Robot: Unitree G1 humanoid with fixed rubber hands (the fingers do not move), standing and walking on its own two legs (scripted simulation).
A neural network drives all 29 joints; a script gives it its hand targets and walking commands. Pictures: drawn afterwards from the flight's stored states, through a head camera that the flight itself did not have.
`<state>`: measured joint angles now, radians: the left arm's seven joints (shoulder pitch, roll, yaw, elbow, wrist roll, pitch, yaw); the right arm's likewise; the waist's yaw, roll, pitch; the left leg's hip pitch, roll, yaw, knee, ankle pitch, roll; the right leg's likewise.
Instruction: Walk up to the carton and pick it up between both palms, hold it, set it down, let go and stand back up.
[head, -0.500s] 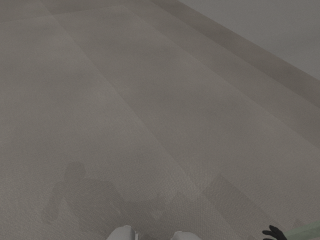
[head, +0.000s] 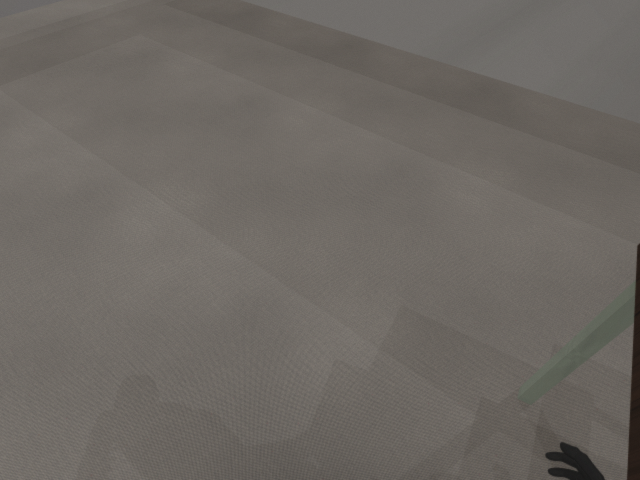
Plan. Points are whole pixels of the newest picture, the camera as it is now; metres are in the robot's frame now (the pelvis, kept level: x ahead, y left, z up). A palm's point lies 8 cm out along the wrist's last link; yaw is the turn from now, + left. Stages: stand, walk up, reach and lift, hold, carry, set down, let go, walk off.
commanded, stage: walk up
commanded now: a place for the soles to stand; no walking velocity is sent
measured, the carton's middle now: out of the picture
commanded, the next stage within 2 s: none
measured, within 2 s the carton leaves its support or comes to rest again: neither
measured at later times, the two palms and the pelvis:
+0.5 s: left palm (139, 441) +0.19 +0.25 -0.09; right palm out of the picture +0.12 -0.33 -0.11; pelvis +0.05 -0.04 -0.01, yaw -15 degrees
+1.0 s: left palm (231, 311) +0.40 +0.16 -0.11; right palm out of the picture +0.13 -0.34 -0.12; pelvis +0.18 -0.06 -0.02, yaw -34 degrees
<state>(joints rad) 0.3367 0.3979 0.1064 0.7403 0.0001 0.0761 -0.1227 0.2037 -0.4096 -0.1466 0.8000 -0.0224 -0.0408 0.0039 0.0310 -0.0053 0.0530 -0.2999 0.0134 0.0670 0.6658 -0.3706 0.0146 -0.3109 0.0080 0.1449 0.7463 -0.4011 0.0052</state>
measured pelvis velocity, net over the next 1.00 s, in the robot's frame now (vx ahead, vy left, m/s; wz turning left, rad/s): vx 0.18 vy -0.06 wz -0.59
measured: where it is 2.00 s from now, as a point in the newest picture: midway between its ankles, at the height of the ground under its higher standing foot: (354, 470)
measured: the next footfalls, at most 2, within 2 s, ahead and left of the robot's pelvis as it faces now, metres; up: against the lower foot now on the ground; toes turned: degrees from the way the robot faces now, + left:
right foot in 0.30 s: +0.10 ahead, -0.20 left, +0.00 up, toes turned -6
right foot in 0.76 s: +0.22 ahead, -0.23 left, +0.00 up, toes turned -34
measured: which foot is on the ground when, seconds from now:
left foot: down 0.00-0.80, up 0.82-0.94, down 0.96-1.00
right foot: down 0.00-0.00, up 0.02-0.28, down 0.30-0.50, up 0.52-0.74, down 0.76-1.00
